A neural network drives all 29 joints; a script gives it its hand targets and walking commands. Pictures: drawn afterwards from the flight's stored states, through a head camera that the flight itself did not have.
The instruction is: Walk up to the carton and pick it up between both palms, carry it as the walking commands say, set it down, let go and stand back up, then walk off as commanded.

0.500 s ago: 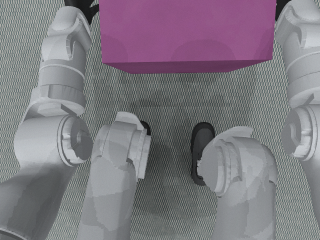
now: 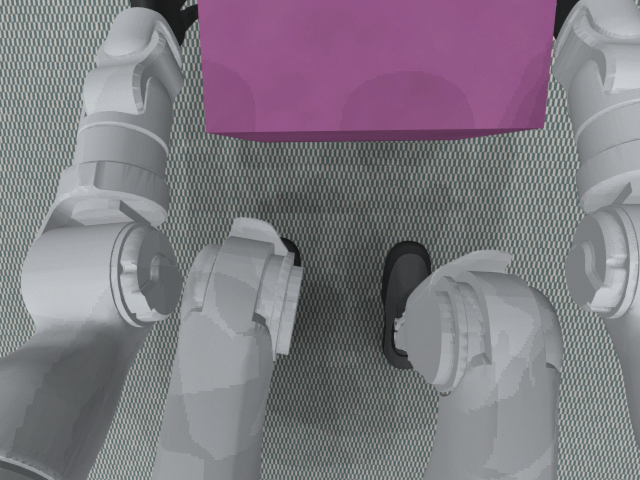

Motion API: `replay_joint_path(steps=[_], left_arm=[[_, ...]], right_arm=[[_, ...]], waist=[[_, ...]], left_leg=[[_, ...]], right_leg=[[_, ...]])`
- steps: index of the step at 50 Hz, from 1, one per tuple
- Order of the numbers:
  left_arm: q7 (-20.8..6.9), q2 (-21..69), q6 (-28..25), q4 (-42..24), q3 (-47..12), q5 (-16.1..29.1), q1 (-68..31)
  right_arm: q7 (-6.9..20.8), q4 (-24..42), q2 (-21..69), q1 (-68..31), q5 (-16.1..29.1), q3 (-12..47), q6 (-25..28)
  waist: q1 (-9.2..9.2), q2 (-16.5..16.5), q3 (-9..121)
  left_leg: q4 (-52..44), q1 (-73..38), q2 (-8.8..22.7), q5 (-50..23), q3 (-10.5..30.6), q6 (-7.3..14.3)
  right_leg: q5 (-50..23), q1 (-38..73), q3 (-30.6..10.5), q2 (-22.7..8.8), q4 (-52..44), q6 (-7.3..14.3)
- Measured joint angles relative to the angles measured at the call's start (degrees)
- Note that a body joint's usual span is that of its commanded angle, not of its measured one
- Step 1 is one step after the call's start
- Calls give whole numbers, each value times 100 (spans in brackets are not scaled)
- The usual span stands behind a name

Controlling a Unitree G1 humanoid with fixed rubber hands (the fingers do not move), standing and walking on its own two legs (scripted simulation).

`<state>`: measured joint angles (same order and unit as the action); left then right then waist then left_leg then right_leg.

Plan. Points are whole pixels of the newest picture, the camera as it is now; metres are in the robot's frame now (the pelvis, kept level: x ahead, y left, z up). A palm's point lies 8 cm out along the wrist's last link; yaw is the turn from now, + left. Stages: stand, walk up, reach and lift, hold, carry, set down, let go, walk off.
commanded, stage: set down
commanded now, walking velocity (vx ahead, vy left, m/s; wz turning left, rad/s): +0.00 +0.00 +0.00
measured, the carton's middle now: (364, 3) +0.57 +0.02 -0.23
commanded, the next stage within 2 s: none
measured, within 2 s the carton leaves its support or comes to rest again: neither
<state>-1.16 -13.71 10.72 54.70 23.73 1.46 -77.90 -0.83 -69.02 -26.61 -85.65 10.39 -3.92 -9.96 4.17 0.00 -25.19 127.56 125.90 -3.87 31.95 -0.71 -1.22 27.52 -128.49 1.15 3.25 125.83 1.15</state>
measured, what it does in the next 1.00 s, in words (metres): stands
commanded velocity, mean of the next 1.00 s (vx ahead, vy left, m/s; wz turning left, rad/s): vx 0.00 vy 0.00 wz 0.00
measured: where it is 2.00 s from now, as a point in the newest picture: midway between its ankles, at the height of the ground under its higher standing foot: (335, 322)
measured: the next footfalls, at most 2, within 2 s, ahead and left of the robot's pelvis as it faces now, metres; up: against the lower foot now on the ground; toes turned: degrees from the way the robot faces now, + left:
none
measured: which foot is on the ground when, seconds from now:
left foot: down 0.00-1.00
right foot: down 0.00-1.00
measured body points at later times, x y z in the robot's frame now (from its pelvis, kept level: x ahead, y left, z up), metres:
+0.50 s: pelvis +0.02 +0.00 +0.00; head +0.40 +0.00 +0.23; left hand +0.53 +0.21 -0.21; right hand +0.57 -0.18 -0.20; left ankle +0.13 +0.11 -0.33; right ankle +0.14 -0.10 -0.33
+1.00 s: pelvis +0.02 +0.01 +0.00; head +0.40 +0.01 +0.23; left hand +0.53 +0.25 -0.19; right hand +0.57 -0.20 -0.19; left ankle +0.13 +0.11 -0.33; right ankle +0.14 -0.10 -0.33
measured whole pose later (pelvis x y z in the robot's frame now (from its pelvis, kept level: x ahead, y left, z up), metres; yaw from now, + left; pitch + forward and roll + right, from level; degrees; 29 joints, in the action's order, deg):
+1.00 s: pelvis +0.02 +0.01 +0.00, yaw +0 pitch +30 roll +0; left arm 6.1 -21.8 8.7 45.8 10.1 15.4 -69.3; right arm -1.6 -50.4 -29.5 -73.7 14.6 -6.2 -8.5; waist 3.1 1.1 -30.0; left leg 130.9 123.7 -3.8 37.0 -2.2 0.7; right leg 33.5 -125.6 0.4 2.5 129.4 0.0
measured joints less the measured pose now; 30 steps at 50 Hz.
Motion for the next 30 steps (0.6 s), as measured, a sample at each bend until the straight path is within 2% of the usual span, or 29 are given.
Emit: replay_joint_path(steps=[7,13,17,22,30], left_arm=[[83,-73,-139,142,-115,116,-63],[347,-210,-393,450,-413,351,-126],[563,-364,-547,726,-836,652,-171],[732,-425,-685,664,-1185,965,-145],[772,-523,-657,103,-1325,1161,420]], right_arm=[[19,3,23,-13,38,-43,123],[22,92,63,25,194,12,308],[-104,128,78,24,353,208,488],[-286,322,2,98,586,338,622],[-285,960,-2,651,593,170,530]], waist=[[-40,-2,-88],[-120,32,-169],[-201,52,-244],[-233,60,-500],[-196,39,-475]], left_leg=[[25,-33,-2,34,-13,13],[57,-62,-26,101,-25,16],[89,-91,-49,181,-36,18],[123,-198,-57,296,-61,34],[256,-182,-29,487,-87,77]], right_leg=[[43,40,-11,-6,26,-17],[139,83,-20,-34,73,-32],[245,121,-29,-61,122,-34],[377,225,-47,-75,177,-35],[562,202,-48,-71,308,-40]])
